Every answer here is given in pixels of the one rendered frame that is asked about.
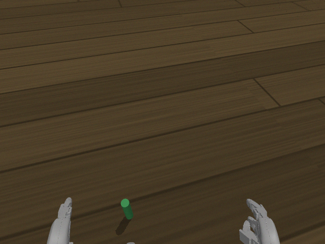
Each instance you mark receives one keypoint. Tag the left robot hand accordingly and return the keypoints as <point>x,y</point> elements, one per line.
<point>60,229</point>

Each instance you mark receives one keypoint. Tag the right robot hand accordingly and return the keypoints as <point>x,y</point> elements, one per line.
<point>264,228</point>

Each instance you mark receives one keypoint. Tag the can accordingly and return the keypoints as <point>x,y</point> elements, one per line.
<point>127,209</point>

